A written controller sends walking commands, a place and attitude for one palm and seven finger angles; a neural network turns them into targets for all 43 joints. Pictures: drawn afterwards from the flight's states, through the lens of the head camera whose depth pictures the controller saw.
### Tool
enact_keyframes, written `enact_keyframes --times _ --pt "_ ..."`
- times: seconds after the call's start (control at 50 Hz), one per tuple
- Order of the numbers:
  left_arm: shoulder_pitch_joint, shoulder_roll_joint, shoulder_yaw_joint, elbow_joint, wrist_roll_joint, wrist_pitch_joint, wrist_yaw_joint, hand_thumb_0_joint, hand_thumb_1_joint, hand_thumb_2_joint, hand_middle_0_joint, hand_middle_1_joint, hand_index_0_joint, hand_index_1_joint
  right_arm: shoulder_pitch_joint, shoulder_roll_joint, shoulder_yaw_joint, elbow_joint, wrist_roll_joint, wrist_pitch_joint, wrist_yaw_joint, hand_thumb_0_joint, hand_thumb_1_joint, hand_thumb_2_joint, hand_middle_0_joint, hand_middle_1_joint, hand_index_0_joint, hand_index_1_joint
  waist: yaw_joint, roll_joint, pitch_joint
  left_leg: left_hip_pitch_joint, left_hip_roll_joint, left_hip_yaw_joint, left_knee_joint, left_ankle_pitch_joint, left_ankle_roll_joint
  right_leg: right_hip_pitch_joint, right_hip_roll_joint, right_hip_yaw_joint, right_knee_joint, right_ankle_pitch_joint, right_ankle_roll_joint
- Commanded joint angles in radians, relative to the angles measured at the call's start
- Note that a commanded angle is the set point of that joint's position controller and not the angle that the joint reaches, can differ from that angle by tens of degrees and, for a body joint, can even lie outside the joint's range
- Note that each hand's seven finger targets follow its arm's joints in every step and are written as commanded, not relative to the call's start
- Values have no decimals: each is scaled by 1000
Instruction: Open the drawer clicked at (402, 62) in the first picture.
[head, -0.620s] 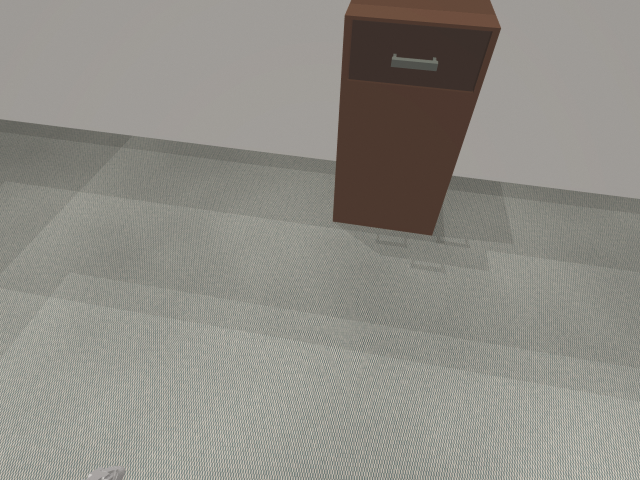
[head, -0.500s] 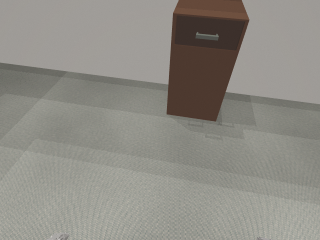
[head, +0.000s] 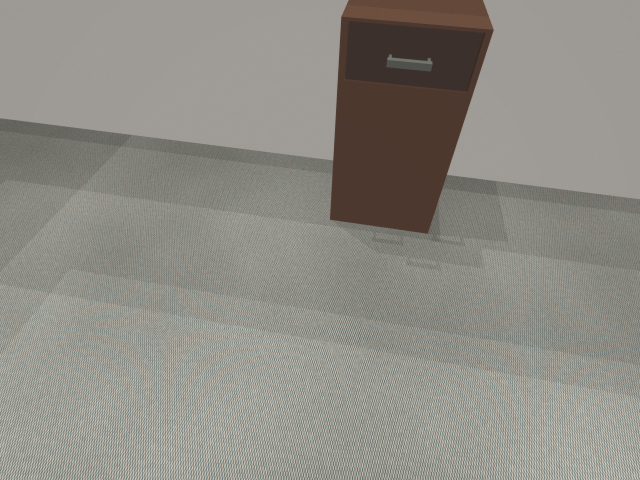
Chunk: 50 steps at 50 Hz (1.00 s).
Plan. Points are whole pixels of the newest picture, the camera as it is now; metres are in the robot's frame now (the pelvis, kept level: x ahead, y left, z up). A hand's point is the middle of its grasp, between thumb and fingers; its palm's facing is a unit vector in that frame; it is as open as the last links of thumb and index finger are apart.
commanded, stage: stand and wait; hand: left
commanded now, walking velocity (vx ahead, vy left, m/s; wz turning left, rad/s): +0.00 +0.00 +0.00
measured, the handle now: (409, 61) +1.29 -0.20 -0.02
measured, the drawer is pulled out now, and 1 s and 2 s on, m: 0.00 0.00 0.00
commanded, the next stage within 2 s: look at it before walking up in 0.20 s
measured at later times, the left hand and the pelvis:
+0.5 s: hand out of the picture +0.08 +0.24 -0.16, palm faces -0.04 -0.94 -0.33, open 7.4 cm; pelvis +0.00 +0.00 +0.00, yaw -1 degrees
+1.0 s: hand out of the picture +0.08 +0.24 -0.16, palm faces -0.04 -0.94 -0.34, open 7.4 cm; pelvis +0.01 +0.00 +0.00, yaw -1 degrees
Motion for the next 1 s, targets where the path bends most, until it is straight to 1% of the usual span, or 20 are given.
enact_keyframes --times 0.0,0.12,0.14,0.2,0.22,0.24,0.3,0.36,0.42,0.5,0.52,0.54,0.62,0.7,0.82,0.9,0.92,0.94,0.96,0.98 --pt "-66 204 39 -64 -3 -26 10 0 900 900 -200 -300 -200 -300 -67 -209 -34 -67 3 -25 -8 0 -900 -900 200 300 200 300 -3 5 -24 -19 110 -103 -90 23 32 -29 -104 102 -99 -6 -37" --pt "-63 203 38 -57 -3 -28 11 0 900 900 -200 -300 -200 -300 -58 -207 -34 -57 3 -26 -8 0 -900 -900 200 300 200 300 -3 4 -35 -10 113 -103 -89 41 31 -30 -106 108 -101 9 -39" --pt "-67 204 38 -58 -3 -28 11 0 900 900 -200 -300 -200 -300 -59 -209 -34 -57 2 -25 -8 0 -900 -900 200 300 200 300 -4 -4 -27 -11 114 -101 -91 33 30 -37 -105 109 -103 2 -38" --pt "-64 204 37 -58 -3 -29 11 0 900 900 -200 -300 -200 -300 -56 -207 -34 -54 2 -26 -7 0 -900 -900 200 300 200 300 -4 1 -32 -8 113 -99 -90 37 29 -37 -106 112 -105 4 -39" --pt "-68 204 37 -57 -2 -28 11 0 900 900 -200 -300 -200 -300 -58 -207 -34 -54 2 -26 -7 0 -900 -900 200 300 200 300 -5 3 -20 -12 114 -100 -94 33 29 -43 -105 112 -105 3 -38" --pt "-65 202 38 -60 -2 -29 11 0 900 900 -200 -300 -200 -300 -56 -206 -35 -54 2 -26 -7 0 -900 -900 200 300 200 300 -5 0 -31 -8 115 -100 -91 43 30 -37 -105 112 -103 14 -38" --pt "-68 204 39 -61 -2 -29 11 0 900 900 -200 -300 -200 -300 -57 -205 -33 -56 2 -25 -7 0 -900 -900 200 300 200 300 -3 -4 -22 -13 113 -100 -92 37 29 -40 -105 115 -109 5 -39" --pt "-72 204 39 -65 -1 -30 12 0 900 900 -200 -300 -200 -300 -54 -207 -34 -57 3 -26 -6 0 -900 -900 200 300 200 300 -5 6 -40 -2 116 -101 -89 61 28 -30 -103 111 -101 34 -39" --pt "-73 202 39 -63 -1 -31 11 0 900 900 -200 -300 -200 -300 -63 -205 -34 -57 2 -28 -7 0 -900 -900 200 300 200 300 -3 5 -34 -1 117 -96 -90 74 27 -28 -105 109 -101 54 -38" --pt "-73 202 39 -65 -1 -31 11 0 900 900 -200 -300 -200 -300 -65 -204 -33 -59 3 -29 -7 0 -900 -900 200 300 200 300 -4 19 -50 10 120 -95 -90 94 28 -14 -105 103 -96 83 -37" --pt "-73 201 39 -63 -2 -32 11 0 900 900 -200 -300 -200 -300 -68 -205 -33 -58 3 -29 -8 0 -900 -900 200 300 200 300 -3 13 -53 14 120 -94 -90 100 28 -11 -106 104 -96 92 -37" --pt "-76 202 38 -62 -2 -32 11 0 900 900 -200 -300 -200 -300 -69 -206 -33 -59 3 -28 -8 0 -900 -900 200 300 200 300 -5 6 -45 14 120 -92 -90 98 26 -17 -105 103 -99 92 -37" --pt "-75 201 38 -61 -2 -30 10 0 900 900 -200 -300 -200 -300 -75 -208 -31 -58 3 -28 -8 0 -900 -900 200 300 200 300 -4 14 -37 16 120 -93 -96 93 26 -21 -103 105 -100 88 -36" --pt "-76 202 39 -61 -1 -31 11 0 900 900 -200 -300 -200 -300 -73 -207 -32 -57 4 -28 -8 0 -900 -900 200 300 200 300 -4 -1 -49 22 120 -93 -93 112 26 -8 -105 105 -102 107 -36" --pt "-74 203 38 -61 -2 -32 10 0 900 900 -200 -300 -200 -300 -77 -209 -31 -55 4 -26 -8 0 -900 -900 200 300 200 300 -4 5 -49 30 121 -92 -94 105 26 -10 -106 105 -107 100 -36" --pt "-71 203 39 -59 -2 -33 11 0 900 900 -200 -300 -200 -300 -76 -209 -30 -55 5 -28 -9 0 -900 -900 200 300 200 300 -4 1 -73 45 124 -89 -89 153 26 11 -108 99 -97 156 -36" --pt "-76 206 41 -62 -2 -31 11 0 900 900 -200 -300 -200 -300 -77 -213 -33 -56 4 -29 -11 0 -900 -900 200 300 200 300 -4 13 -67 54 128 -79 -83 164 25 3 -105 106 -92 179 -39" --pt "-76 204 42 -68 -2 -26 10 0 900 900 -200 -300 -200 -300 -70 -209 -34 -59 3 -27 -13 0 -900 -900 200 300 200 300 -5 14 -60 59 131 -68 -69 170 23 -12 -101 110 -77 201 -40" --pt "-59 171 41 -68 -2 -17 12 0 900 900 -200 -300 -200 -300 -48 -173 -31 -59 3 -23 -15 0 -900 -900 200 300 200 300 -7 10 -71 65 134 -50 -43 185 19 -20 -99 116 -55 235 -38" --pt "-36 124 34 -69 -2 -4 14 0 900 900 -200 -300 -200 -300 -24 -122 -25 -61 1 -15 -18 0 -900 -900 200 300 200 300 -10 14 -65 67 137 -32 -26 192 11 -44 -95 119 -29 255 -32"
